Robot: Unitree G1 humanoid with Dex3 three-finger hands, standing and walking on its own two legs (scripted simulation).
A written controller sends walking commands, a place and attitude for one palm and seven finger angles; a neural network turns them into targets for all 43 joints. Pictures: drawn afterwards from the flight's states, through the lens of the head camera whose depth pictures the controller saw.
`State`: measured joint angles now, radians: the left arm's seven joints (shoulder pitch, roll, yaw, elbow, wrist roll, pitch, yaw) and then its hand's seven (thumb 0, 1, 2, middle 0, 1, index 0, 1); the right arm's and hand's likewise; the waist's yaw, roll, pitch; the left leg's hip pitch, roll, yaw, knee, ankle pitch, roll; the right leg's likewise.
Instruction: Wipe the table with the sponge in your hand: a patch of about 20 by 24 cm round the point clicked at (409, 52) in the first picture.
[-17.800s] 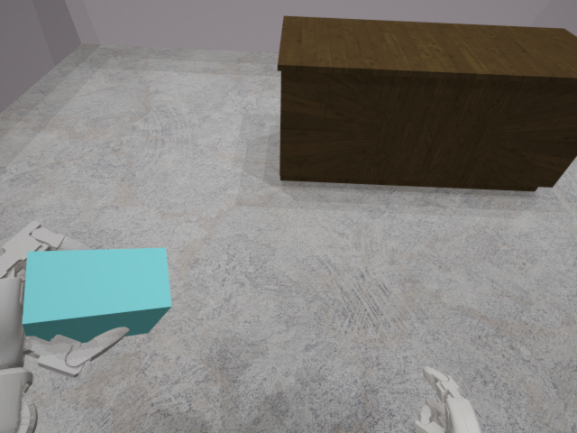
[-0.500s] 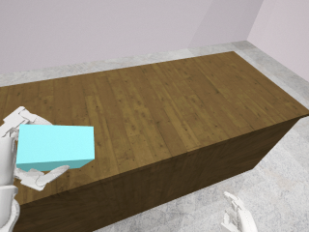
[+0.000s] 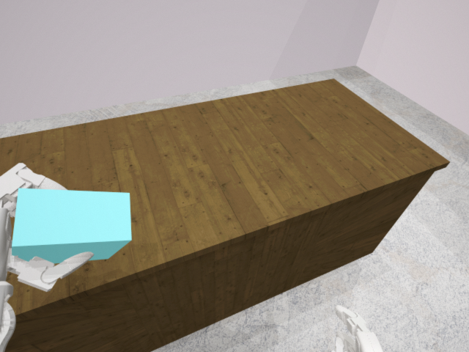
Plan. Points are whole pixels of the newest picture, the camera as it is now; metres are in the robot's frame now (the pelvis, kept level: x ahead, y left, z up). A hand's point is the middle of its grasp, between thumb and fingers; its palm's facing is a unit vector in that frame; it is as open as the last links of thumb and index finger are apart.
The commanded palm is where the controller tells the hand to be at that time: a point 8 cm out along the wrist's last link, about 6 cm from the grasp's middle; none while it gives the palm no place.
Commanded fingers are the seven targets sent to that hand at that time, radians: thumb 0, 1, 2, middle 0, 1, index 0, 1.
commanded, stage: shuffle to correct the standing spot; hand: left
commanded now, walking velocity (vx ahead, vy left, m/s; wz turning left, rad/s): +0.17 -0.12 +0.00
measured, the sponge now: (87, 229) +0.23 +0.23 +0.15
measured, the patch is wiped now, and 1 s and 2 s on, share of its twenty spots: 0.00 0.00 0.00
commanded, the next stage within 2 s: none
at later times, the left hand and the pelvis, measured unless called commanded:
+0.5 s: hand (69, 242) +0.20 +0.22 +0.17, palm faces +0.39 -0.76 -0.52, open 10.5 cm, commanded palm +0.14 +0.25 +0.19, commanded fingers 0.00 0.10 1.30 -1.20 -1.60 -1.20 -1.60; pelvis -0.01 -0.03 -0.01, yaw +2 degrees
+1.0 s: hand (98, 245) +0.20 +0.19 +0.17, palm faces +0.47 -0.78 -0.42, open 10.5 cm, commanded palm +0.14 +0.21 +0.19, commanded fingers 0.00 0.10 1.30 -1.20 -1.60 -1.20 -1.60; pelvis +0.00 -0.08 -0.01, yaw +3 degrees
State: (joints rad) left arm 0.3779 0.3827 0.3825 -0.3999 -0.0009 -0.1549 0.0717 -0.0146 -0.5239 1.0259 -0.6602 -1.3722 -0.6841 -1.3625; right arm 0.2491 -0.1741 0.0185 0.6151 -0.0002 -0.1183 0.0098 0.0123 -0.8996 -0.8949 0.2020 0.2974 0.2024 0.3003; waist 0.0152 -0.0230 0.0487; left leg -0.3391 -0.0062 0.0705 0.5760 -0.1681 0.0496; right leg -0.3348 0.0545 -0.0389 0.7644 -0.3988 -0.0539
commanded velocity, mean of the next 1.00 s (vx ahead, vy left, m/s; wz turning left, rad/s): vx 0.18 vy -0.08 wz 0.00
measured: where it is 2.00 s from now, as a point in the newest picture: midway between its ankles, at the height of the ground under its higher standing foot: outside the picture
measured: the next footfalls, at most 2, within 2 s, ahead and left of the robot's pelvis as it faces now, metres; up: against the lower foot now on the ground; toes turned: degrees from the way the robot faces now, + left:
left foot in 0.28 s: +0.06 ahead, +0.08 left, +0.00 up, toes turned +5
right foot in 1.28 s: +0.12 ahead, -0.20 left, +0.00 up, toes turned +1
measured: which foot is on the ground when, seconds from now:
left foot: down 0.00-0.04, up 0.06-0.26, down 0.28-1.00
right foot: down 0.00-1.00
